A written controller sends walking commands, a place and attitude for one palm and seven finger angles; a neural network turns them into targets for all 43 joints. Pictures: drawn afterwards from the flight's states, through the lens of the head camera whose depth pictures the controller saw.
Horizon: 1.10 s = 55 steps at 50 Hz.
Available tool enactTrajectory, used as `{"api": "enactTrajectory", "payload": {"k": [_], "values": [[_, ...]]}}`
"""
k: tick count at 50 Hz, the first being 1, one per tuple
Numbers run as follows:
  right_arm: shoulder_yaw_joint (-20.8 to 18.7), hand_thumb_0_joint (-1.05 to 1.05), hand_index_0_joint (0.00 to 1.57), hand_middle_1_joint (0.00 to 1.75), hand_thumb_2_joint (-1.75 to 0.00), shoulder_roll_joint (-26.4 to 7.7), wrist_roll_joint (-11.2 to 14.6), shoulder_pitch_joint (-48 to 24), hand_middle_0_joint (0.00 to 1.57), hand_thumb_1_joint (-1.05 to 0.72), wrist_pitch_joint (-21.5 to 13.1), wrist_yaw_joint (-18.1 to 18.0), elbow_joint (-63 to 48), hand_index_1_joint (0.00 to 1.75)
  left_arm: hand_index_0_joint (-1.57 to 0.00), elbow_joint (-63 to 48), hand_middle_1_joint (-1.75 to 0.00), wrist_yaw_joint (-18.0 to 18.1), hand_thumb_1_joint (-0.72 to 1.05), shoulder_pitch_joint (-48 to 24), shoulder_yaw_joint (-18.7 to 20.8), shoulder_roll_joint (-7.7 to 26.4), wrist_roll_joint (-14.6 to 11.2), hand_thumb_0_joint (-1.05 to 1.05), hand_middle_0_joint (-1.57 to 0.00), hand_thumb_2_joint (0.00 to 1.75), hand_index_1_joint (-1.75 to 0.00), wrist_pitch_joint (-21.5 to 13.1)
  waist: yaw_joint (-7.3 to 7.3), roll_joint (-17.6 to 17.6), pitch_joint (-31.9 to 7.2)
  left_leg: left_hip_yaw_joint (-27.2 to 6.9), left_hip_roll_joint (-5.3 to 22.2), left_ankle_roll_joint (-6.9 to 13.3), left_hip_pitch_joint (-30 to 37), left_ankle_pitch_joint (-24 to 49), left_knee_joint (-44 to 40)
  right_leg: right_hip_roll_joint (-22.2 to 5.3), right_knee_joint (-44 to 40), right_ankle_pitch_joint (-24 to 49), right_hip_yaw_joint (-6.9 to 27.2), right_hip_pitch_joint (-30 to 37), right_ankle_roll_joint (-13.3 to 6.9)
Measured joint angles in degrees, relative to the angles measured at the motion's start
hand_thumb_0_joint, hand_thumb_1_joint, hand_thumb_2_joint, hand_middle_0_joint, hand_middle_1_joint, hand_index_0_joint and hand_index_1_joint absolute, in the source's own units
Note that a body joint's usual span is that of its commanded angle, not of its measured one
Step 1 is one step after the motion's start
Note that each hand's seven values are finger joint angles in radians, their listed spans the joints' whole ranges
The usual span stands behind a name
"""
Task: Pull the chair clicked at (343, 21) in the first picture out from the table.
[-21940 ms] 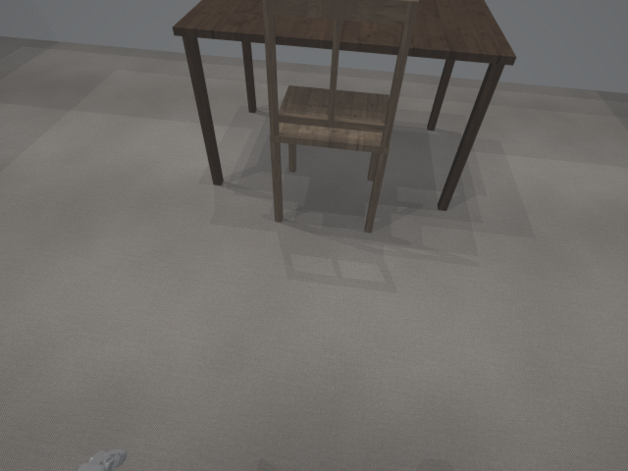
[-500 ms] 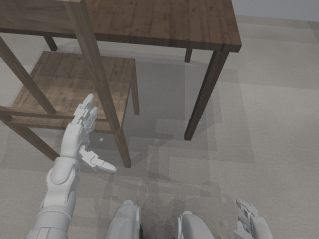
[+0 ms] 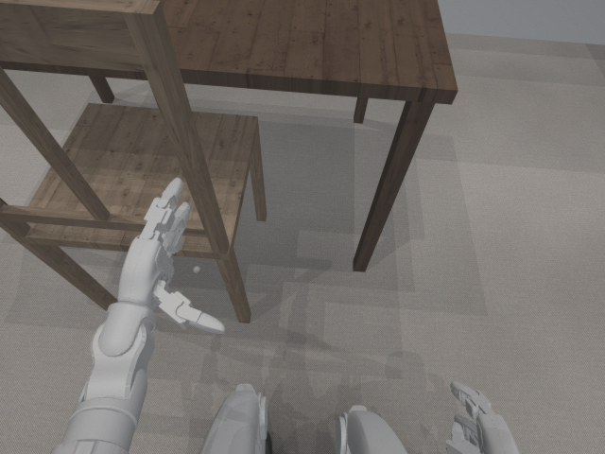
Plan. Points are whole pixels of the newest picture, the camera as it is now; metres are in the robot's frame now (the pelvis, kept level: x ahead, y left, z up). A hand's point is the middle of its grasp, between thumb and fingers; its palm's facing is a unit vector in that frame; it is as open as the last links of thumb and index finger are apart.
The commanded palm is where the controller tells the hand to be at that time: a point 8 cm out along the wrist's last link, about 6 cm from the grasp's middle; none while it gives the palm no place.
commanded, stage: aim the fingers beside a spindle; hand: left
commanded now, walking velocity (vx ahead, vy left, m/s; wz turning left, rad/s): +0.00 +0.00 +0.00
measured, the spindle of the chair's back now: (55, 155) +0.51 +0.38 +0.05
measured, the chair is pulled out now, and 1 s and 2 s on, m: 0.00 0.00 0.00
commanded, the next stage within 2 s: push the fingers through the gap in 1.92 s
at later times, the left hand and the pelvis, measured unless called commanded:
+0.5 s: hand (195, 272) +0.34 +0.15 +0.02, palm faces -0.12 -0.99 -0.02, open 16.9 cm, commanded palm +0.33 +0.22 +0.03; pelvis +0.00 +0.00 +0.00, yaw +0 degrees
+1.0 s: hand (183, 273) +0.33 +0.17 +0.03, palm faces -0.08 -1.00 -0.04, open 16.9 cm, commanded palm +0.32 +0.22 +0.03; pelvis +0.00 +0.01 +0.00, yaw +0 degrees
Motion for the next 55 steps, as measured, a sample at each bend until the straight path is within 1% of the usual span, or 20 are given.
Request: {"api": "enactTrajectory", "payload": {"k": [4,7,14,20,23,25,30,32,35,37,40,43,45,47,50,52,55], "values": [[0.1,0.01,0.20,0.30,-0.90,0.2,0.0,-0.3,0.20,-0.90,0.3,0.2,-0.5,0.30,-0.06,2.0,-0.08,0.3,-0.50,-1.8,0.5,0.0,0.3,-0.01,-0.06,0.30,-0.08,1.2,-0.43,-0.1,-0.1,0.1,0.1,0.0,-0.6,0.0,0.3,0.0,0.5,0.0,0.1,-0.8,-0.1],[0.1,0.01,0.20,0.30,-0.90,0.5,-0.1,-0.2,0.20,-0.90,0.7,0.3,-1.1,0.30,-0.06,1.7,-0.08,0.3,-0.49,-1.2,1.6,0.1,0.3,-0.01,-0.06,0.30,-0.08,1.8,-0.68,-0.3,-0.1,0.5,0.3,-0.1,-0.6,0.0,0.2,0.2,0.6,0.0,0.5,-1.0,-0.1],[0.3,0.01,0.20,0.30,-0.90,0.5,0.1,0.5,0.20,-0.90,0.9,0.2,-0.8,0.30,-0.06,0.9,-0.08,-0.4,-0.49,0.2,3.4,1.6,-0.8,-0.01,-0.06,0.30,-0.08,0.7,-0.32,-0.2,-0.2,0.3,0.4,-0.2,0.2,-0.2,-0.1,0.4,0.0,0.0,0.4,-0.1,-0.2],[0.1,0.01,0.20,0.30,-0.90,0.0,0.4,0.6,0.20,-0.90,0.3,-0.1,-0.1,0.30,-0.06,2.1,-0.08,-2.4,-0.50,-0.4,2.0,1.5,-1.8,-0.01,-0.06,0.30,-0.08,1.1,-0.10,0.1,-0.1,-0.2,0.1,-0.1,-0.2,-0.1,0.0,0.2,-0.3,0.0,-0.1,-0.1,0.0],[0.0,0.01,0.20,0.30,-0.90,-0.1,0.3,0.3,0.20,-0.90,0.1,-0.2,-0.1,0.30,-0.06,1.7,-0.08,-2.6,-0.50,-0.2,1.3,0.7,-1.6,-0.01,-0.06,0.30,-0.08,1.5,-0.33,0.0,0.0,-0.1,0.1,0.1,-0.4,-0.1,0.1,0.2,-0.2,0.0,0.0,-0.3,0.1],[-0.1,0.01,0.20,0.30,-0.90,0.0,0.2,0.1,0.20,-0.90,-0.1,-0.1,-0.3,0.30,-0.06,0.5,-0.08,-2.0,-0.50,0.4,1.2,0.2,-1.1,-0.01,-0.06,0.30,-0.08,1.4,-0.57,-0.2,0.0,0.1,0.2,0.1,-0.4,-0.2,0.2,0.2,-0.1,0.1,0.2,-0.4,0.2],[-0.2,0.01,0.20,0.30,-0.90,0.4,-0.2,-0.1,0.20,-0.90,0.2,0.1,-0.7,0.30,-0.07,-1.1,-0.08,-0.2,-0.49,1.1,2.7,0.6,-0.4,-0.01,-0.06,0.30,-0.08,0.6,-0.74,-0.5,-0.1,0.6,0.3,0.3,0.1,-0.3,-0.1,0.3,-0.2,0.1,0.7,-0.1,0.3],[0.0,0.01,0.20,0.30,-0.90,0.6,-0.1,0.0,0.20,-0.90,0.6,0.2,-0.8,0.30,-0.07,-0.6,-0.08,-0.2,-0.49,0.9,3.6,1.2,-0.6,-0.01,-0.06,0.30,-0.08,0.6,-0.63,-0.6,-0.3,0.6,0.3,0.3,0.3,-0.3,-0.2,0.3,-0.3,0.1,0.8,0.0,0.4],[0.2,0.01,0.20,0.30,-0.90,0.5,0.2,0.2,0.20,-0.90,0.8,0.3,-0.9,0.30,-0.06,0.9,-0.08,-1.1,-0.49,0.7,4.0,2.1,-1.3,-0.01,-0.06,0.30,-0.08,1.1,-0.42,-0.4,-0.4,0.4,0.2,0.4,0.2,-0.3,-0.1,0.3,-0.5,0.2,0.5,0.1,0.4],[0.2,0.01,0.20,0.30,-0.90,0.4,0.3,0.3,0.20,-0.90,0.8,0.3,-1.0,0.30,-0.06,1.0,-0.08,-2.0,-0.49,1.0,3.5,2.2,-1.9,-0.01,-0.06,0.30,-0.08,1.6,-0.31,-0.3,-0.3,0.2,0.1,0.5,0.1,-0.2,-0.1,0.2,-0.6,0.2,0.3,0.2,0.5],[0.0,0.01,0.20,0.30,-0.90,0.2,0.5,0.4,0.20,-0.90,0.3,0.2,-1.1,0.30,-0.06,-0.8,-0.08,-2.7,-0.49,2.6,1.4,1.3,-2.4,-0.01,-0.05,0.30,-0.08,1.9,-0.13,0.0,0.0,-0.1,-0.1,0.6,0.2,-0.2,-0.1,0.0,-0.9,0.3,0.1,0.6,0.7],[-0.1,0.01,0.20,0.30,-0.90,0.3,0.3,0.3,0.20,-0.90,-0.1,0.0,-0.9,0.30,-0.06,-3.7,-0.08,-2.1,-0.50,4.4,-0.6,-0.2,-1.8,-0.01,-0.05,0.30,-0.08,1.3,-0.07,0.1,0.0,0.0,-0.2,0.8,0.6,-0.2,-0.3,-0.1,-1.2,0.4,0.2,1.0,0.9],[0.0,0.01,0.20,0.30,-0.90,0.4,0.1,0.1,0.20,-0.90,-0.2,0.0,-0.7,0.30,-0.06,-4.7,-0.08,-1.0,-0.50,4.8,-1.1,-0.7,-0.9,-0.01,-0.06,0.30,-0.08,0.7,-0.12,-0.1,-0.2,0.2,-0.2,0.9,0.8,-0.1,-0.5,-0.1,-1.3,0.5,0.4,1.2,1.0],[0.1,0.01,0.20,0.30,-0.90,0.5,-0.1,-0.2,0.20,-0.90,0.0,0.1,-0.8,0.30,-0.06,-4.3,-0.08,0.2,-0.50,4.2,-0.8,-0.8,0.0,-0.01,-0.06,0.30,-0.08,0.2,-0.23,-0.3,-0.3,0.4,-0.2,0.9,0.8,-0.1,-0.4,-0.1,-1.1,0.5,0.5,1.1,1.0],[0.3,0.01,0.20,0.30,-0.90,0.7,-0.3,-0.6,0.20,-0.90,0.4,0.3,-1.0,0.30,-0.07,-1.9,-0.08,1.3,-0.50,2.1,0.6,-0.1,0.7,-0.01,-0.06,0.30,-0.08,0.2,-0.39,-0.4,-0.4,0.4,-0.2,0.9,0.3,-0.1,0.0,-0.1,-0.6,0.4,0.5,0.5,1.0],[0.4,0.01,0.20,0.30,-0.90,0.8,-0.3,-0.7,0.20,-0.90,0.6,0.4,-1.3,0.30,-0.07,-0.8,-0.08,1.5,-0.50,1.1,1.6,0.6,0.6,-0.01,-0.06,0.30,-0.08,0.8,-0.46,-0.4,-0.3,0.3,-0.2,0.9,-0.2,0.0,0.3,-0.1,-0.3,0.4,0.4,0.0,0.9],[0.3,0.01,0.20,0.30,-0.90,0.8,-0.1,-0.5,0.20,-0.90,0.8,0.5,-1.6,0.30,-0.06,-1.4,-0.08,0.6,-0.49,1.5,1.6,1.0,-0.6,-0.01,-0.06,0.30,-0.08,1.7,-0.33,-0.1,-0.2,0.2,-0.2,0.9,-0.2,0.0,0.2,-0.1,-0.4,0.5,0.4,0.1,0.9]]}}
